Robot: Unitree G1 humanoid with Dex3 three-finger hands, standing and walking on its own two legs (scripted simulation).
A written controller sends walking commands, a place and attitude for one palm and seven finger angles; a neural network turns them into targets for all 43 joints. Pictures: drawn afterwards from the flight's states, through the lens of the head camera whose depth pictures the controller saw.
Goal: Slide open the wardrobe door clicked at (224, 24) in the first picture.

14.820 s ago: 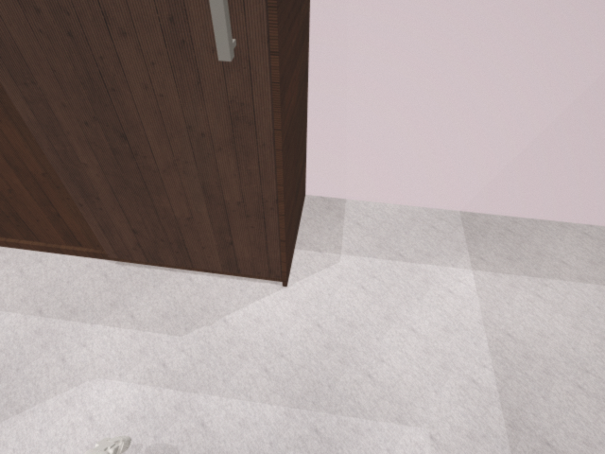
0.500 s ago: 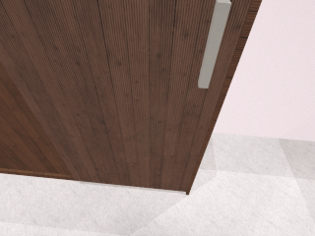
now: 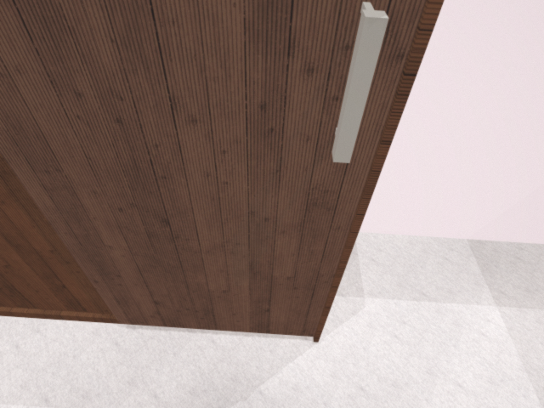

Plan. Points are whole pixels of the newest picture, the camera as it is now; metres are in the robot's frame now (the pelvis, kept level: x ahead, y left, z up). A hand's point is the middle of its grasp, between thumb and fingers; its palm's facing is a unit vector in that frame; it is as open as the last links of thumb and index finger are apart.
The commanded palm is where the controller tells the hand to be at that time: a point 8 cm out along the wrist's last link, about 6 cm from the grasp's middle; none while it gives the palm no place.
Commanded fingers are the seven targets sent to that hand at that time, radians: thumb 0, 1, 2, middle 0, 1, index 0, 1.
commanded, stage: look again from close up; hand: right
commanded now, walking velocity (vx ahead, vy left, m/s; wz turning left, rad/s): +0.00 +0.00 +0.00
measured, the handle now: (352, 89) +0.49 -0.08 +0.26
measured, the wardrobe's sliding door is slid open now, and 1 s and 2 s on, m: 0.00 0.00 0.00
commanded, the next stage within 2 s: raise the hand with hooked fingers in 0.86 s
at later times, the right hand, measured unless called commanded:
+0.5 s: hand out of the picture +0.07 -0.17 -0.17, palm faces +0.03 +0.98 -0.21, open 7.3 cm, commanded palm none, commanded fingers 0.00 -0.90 -0.90 0.20 0.30 0.20 0.30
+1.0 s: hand out of the picture +0.09 -0.17 -0.16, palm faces +0.12 +0.97 -0.19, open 7.4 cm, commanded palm +0.14 -0.22 -0.06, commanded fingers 0.00 -0.83 -0.87 0.20 0.34 0.20 0.34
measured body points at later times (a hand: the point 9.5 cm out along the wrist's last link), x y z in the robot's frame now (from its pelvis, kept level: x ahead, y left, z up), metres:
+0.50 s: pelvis +0.05 +0.01 +0.00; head +0.06 +0.01 +0.45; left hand +0.04 +0.23 -0.16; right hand +0.07 -0.22 -0.15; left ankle +0.07 +0.12 -0.74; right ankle -0.01 -0.09 -0.74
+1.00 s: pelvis +0.05 +0.01 +0.00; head +0.07 +0.01 +0.45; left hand +0.06 +0.24 -0.15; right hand +0.09 -0.22 -0.15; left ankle +0.07 +0.12 -0.74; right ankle -0.01 -0.09 -0.74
